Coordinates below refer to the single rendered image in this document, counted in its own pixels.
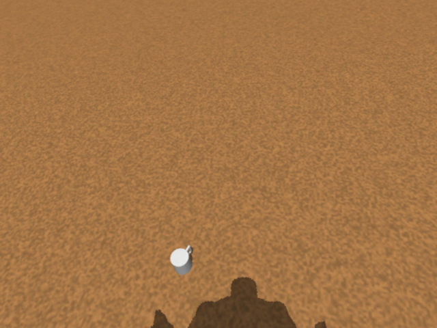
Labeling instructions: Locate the mug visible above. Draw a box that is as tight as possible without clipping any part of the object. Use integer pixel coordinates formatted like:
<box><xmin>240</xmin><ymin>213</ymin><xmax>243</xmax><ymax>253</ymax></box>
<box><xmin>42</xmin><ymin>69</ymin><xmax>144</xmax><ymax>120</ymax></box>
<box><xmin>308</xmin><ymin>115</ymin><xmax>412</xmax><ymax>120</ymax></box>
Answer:
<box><xmin>170</xmin><ymin>245</ymin><xmax>192</xmax><ymax>275</ymax></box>

